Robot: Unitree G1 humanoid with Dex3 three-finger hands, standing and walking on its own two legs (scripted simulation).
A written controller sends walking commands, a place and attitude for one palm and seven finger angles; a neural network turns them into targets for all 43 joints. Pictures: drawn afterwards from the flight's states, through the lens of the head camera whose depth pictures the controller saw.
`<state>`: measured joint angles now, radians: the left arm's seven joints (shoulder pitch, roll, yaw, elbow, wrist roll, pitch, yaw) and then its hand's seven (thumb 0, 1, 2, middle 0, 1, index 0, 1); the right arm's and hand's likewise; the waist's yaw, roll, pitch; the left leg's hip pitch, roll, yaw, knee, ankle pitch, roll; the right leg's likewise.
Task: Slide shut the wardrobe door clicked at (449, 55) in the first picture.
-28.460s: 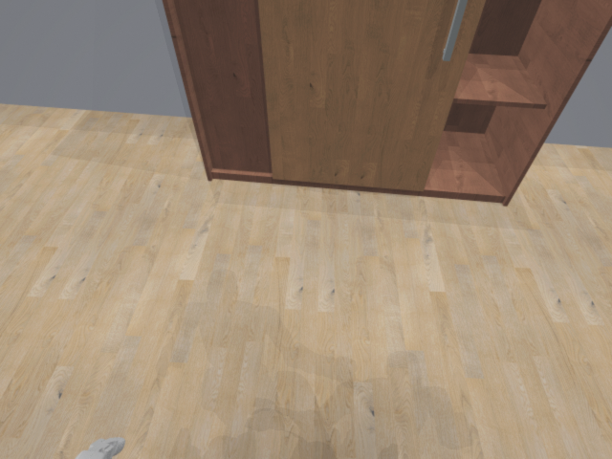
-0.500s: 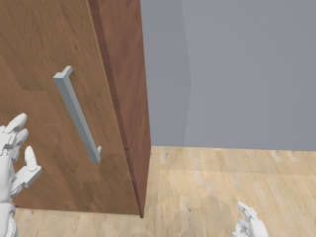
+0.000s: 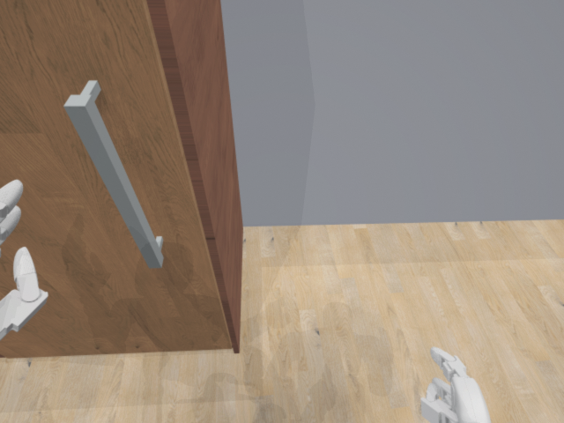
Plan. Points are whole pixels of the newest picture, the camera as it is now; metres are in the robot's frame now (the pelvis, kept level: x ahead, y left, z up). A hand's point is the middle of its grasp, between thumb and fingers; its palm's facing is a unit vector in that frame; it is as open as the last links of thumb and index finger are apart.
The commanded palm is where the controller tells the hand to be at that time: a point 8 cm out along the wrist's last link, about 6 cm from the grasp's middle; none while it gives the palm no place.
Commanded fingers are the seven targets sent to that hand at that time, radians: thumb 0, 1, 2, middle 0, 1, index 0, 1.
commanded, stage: step back with the hand held close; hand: left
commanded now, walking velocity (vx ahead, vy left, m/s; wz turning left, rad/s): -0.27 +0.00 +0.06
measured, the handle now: (130, 192) +0.41 +0.27 +0.09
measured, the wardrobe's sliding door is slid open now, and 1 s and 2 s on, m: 0.00 0.00 0.00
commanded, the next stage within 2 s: stop stepping back and stand still in 1.10 s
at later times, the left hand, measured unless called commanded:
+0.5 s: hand out of the picture +0.11 +0.29 +0.17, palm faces +0.54 -0.72 -0.44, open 7.4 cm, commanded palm +0.05 +0.31 +0.18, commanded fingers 0.00 0.90 0.90 -0.20 -0.30 -0.20 -0.30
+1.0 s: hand out of the picture +0.07 +0.26 +0.17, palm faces +0.42 -0.82 -0.38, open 7.4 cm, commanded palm +0.00 +0.30 +0.18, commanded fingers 0.00 0.90 0.90 -0.20 -0.30 -0.20 -0.30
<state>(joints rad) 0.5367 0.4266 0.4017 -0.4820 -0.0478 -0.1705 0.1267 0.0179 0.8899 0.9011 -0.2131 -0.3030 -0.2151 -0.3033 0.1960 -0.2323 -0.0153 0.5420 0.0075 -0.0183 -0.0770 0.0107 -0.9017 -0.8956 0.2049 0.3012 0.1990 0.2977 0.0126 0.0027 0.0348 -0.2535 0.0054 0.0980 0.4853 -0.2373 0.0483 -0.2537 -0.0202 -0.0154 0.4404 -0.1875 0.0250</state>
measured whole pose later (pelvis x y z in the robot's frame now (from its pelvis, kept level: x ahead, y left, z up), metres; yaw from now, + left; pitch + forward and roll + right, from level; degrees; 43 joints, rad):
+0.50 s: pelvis -0.07 +0.00 -0.02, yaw +4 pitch -2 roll -3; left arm 0.47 0.40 0.48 -0.51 0.00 -0.30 0.14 0.02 0.89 0.90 -0.21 -0.30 -0.21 -0.30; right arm 0.24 -0.20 0.01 0.59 0.00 -0.14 -0.06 0.01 -0.90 -0.90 0.21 0.30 0.20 0.30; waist 0.02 0.00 0.05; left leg -0.44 0.00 0.04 0.70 -0.24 0.07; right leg -0.37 0.03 0.03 0.62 -0.23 0.03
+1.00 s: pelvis -0.14 +0.00 -0.01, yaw -1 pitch +1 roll -4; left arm 0.44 0.41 0.40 -0.50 -0.04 -0.30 0.13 0.02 0.89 0.90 -0.21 -0.30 -0.21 -0.30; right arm 0.16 -0.17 0.01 0.67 -0.02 -0.14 -0.06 0.01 -0.90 -0.90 0.21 0.30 0.20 0.30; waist 0.05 0.01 0.02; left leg -0.50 0.07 0.05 0.49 -0.03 0.01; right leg -0.14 0.06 0.05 0.46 -0.34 0.03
